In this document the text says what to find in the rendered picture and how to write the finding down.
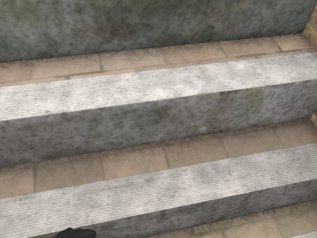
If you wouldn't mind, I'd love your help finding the robot left hand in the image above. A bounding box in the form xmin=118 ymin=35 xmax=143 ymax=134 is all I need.
xmin=53 ymin=227 xmax=96 ymax=238

